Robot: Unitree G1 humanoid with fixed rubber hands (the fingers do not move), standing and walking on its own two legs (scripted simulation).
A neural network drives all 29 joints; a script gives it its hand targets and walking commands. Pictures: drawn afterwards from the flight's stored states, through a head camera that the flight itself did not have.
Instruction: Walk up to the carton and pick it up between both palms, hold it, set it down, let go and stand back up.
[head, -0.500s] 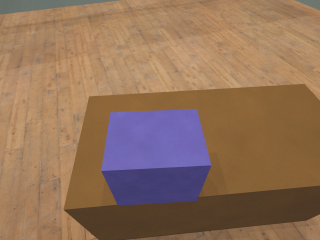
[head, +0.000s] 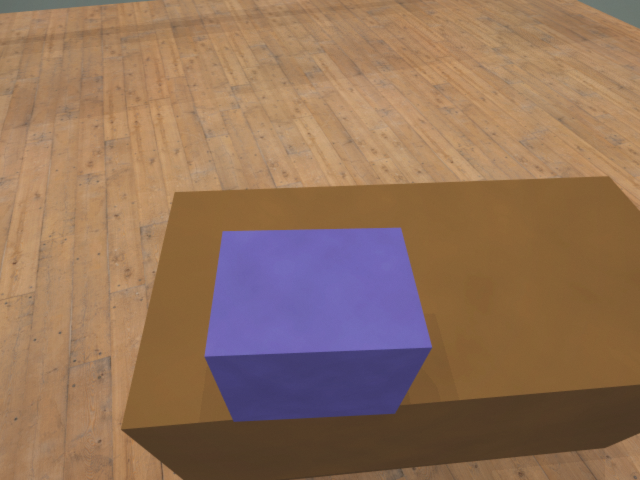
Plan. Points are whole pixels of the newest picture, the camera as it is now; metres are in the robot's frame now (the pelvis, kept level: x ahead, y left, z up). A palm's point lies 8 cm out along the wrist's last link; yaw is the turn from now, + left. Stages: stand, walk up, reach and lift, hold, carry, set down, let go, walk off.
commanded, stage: walk up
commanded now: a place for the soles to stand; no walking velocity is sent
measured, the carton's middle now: (314, 328) +0.37 +0.03 -0.08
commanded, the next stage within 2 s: reach and lift in 1.72 s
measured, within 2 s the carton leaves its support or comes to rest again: neither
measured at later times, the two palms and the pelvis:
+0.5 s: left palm out of the picture +0.04 +0.30 -0.11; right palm out of the picture +0.04 -0.33 -0.08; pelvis -0.04 -0.01 +0.00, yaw +0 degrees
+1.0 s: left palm out of the picture +0.04 +0.30 -0.11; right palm out of the picture +0.05 -0.33 -0.08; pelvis -0.02 -0.01 +0.01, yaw +0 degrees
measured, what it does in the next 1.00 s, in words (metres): stands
